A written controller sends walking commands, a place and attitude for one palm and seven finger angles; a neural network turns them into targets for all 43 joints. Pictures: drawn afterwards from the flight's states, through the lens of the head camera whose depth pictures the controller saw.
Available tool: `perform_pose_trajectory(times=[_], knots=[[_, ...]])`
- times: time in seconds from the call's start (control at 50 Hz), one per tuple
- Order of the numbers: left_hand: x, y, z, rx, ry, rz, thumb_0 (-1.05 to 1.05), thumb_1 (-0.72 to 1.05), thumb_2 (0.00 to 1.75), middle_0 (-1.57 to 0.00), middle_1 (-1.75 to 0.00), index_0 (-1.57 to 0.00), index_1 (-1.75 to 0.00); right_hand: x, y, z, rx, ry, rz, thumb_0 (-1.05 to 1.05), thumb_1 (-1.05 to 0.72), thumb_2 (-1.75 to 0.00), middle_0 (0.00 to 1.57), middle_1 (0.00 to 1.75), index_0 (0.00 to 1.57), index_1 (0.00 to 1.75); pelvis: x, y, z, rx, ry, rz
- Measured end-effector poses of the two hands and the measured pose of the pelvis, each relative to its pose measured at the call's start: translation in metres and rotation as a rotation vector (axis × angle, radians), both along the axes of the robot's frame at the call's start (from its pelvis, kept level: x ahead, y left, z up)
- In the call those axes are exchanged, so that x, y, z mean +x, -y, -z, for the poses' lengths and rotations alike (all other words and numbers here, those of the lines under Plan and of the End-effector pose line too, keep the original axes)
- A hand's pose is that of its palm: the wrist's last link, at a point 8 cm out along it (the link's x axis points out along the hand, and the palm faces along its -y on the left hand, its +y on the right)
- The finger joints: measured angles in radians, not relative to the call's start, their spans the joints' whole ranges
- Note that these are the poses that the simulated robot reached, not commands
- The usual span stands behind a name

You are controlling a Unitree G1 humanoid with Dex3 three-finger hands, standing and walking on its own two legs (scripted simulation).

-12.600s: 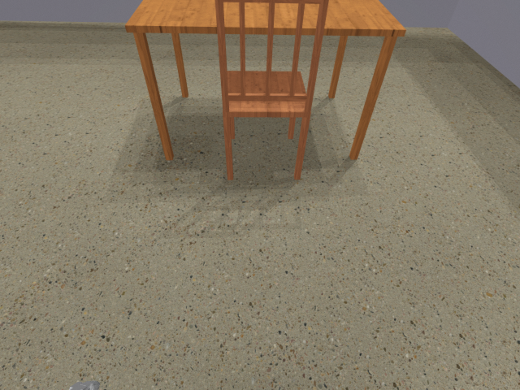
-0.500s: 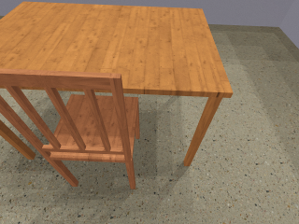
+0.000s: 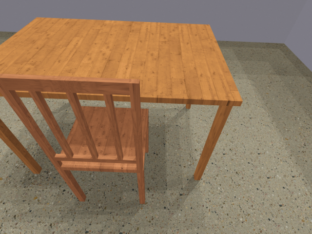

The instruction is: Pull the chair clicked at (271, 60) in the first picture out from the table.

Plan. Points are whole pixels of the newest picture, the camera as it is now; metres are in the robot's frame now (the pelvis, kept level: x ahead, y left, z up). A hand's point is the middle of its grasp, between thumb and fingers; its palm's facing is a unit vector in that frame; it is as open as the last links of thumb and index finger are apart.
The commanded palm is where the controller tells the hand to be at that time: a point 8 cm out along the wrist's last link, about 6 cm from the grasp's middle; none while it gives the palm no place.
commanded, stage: come to a stop and stand still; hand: left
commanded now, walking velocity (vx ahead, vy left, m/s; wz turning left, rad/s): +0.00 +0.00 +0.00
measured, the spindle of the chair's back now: (85, 130) +0.46 +0.29 -0.06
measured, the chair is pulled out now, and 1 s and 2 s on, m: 0.00 0.00 0.00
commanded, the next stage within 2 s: look again from close up in 0.24 s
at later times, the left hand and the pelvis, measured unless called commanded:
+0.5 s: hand out of the picture +0.03 +0.21 -0.17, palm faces -0.05 -0.97 -0.24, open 7.4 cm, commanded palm none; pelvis +0.00 +0.01 +0.00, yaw -2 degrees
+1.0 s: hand out of the picture +0.05 +0.21 -0.16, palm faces -0.04 -0.97 -0.25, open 7.4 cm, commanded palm none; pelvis +0.02 +0.01 +0.01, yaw -2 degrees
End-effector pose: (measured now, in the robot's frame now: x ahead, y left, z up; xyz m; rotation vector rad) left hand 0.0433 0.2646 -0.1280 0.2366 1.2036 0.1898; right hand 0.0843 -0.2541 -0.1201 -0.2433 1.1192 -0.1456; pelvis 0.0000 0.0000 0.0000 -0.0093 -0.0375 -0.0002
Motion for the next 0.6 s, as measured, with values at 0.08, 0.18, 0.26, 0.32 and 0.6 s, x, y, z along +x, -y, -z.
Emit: perform_pose_trajectory(times=[0.08, 0.18, 0.26, 0.32, 0.6], knots=[[-0.002, -0.009, -0.003, 0.014, -0.014, 0.013, 0.0, 0.9, 0.9, -0.2, -0.3, -0.2, -0.3, -0.027, -0.001, 0.005, 0.002, -0.065, 0.021, 0.0, -0.9, -0.9, 0.2, 0.3, 0.2, 0.3, -0.003, -0.005, -0.002, 0.004, -0.002, 0.002], [-0.008, -0.012, -0.004, 0.018, -0.046, 0.023, 0.0, 0.9, 0.9, -0.2, -0.3, -0.2, -0.3, -0.057, -0.002, 0.01, 0.006, -0.147, 0.05, 0.0, -0.9, -0.9, 0.2, 0.3, 0.2, 0.3, -0.004, -0.008, -0.003, 0.008, -0.003, 0.007], [-0.013, -0.01, -0.002, 0.009, -0.078, 0.029, 0.0, 0.9, 0.9, -0.2, -0.3, -0.2, -0.3, -0.074, -0.003, 0.012, 0.01, -0.197, 0.072, 0.0, -0.9, -0.9, 0.2, 0.3, 0.2, 0.3, -0.004, -0.01, -0.004, 0.01, -0.004, 0.012], [-0.016, -0.005, 0.001, -0.002, -0.099, 0.032, 0.0, 0.9, 0.9, -0.2, -0.3, -0.2, -0.3, -0.081, -0.005, 0.013, 0.014, -0.221, 0.085, 0.0, -0.9, -0.9, 0.2, 0.3, 0.2, 0.3, -0.003, -0.01, -0.004, 0.011, -0.006, 0.016], [-0.009, 0.016, 0.007, -0.049, -0.115, 0.038, 0.0, 0.9, 0.9, -0.2, -0.3, -0.2, -0.3, -0.062, -0.014, 0.014, 0.033, -0.196, 0.099, 0.0, -0.9, -0.9, 0.2, 0.3, 0.2, 0.3, 0.007, -0.009, -0.005, 0.01, 0.0, 0.03]])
